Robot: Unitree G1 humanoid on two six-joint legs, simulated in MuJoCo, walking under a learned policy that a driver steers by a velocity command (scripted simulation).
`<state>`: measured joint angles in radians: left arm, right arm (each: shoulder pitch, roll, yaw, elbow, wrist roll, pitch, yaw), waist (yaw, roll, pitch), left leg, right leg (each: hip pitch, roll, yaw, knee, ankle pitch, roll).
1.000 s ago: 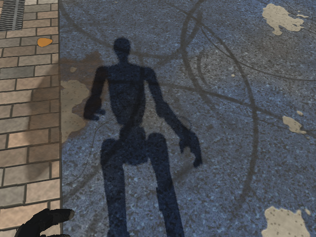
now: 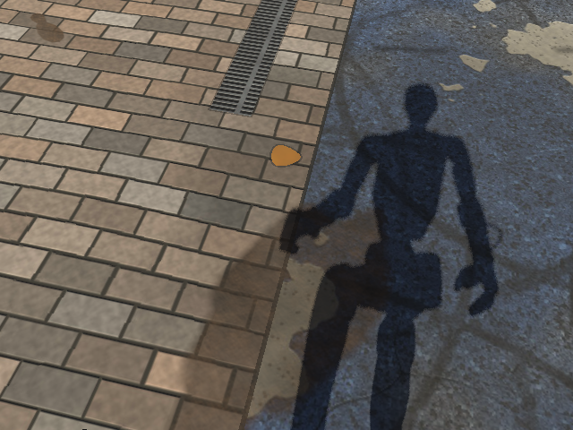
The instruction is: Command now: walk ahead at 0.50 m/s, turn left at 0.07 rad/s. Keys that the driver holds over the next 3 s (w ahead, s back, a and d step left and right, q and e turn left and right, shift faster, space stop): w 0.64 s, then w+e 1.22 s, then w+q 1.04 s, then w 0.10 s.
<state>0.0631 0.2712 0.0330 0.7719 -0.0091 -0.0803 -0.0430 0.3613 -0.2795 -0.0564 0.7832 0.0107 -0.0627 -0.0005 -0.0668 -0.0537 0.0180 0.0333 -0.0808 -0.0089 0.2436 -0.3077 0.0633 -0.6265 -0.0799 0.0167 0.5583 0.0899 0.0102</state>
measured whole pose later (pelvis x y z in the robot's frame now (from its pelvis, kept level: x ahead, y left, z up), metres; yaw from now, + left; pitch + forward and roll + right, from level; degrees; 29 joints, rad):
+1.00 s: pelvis +0.56 +0.02 +0.00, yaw -8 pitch +1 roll +2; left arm 0.16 0.28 0.06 0.81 -0.02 -0.04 -0.02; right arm 0.31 -0.26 -0.06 0.89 -0.01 -0.10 -0.01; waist -0.06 -0.04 0.01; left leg 0.03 -0.04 0.19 0.20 -0.25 0.04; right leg -0.69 -0.10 0.05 0.74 0.06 -0.01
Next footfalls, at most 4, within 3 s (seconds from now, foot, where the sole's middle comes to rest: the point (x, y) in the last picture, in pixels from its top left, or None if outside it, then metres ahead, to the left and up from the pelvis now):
0.08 right None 0.24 -0.13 -0.78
0.62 left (223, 411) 0.53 0.12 -0.78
1.16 right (323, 302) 0.80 -0.14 -0.78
1.64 left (281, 205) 1.14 -0.05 -0.78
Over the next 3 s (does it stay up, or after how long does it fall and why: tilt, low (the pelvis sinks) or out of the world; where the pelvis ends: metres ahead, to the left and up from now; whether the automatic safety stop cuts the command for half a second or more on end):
stays up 1.55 -0.41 0.01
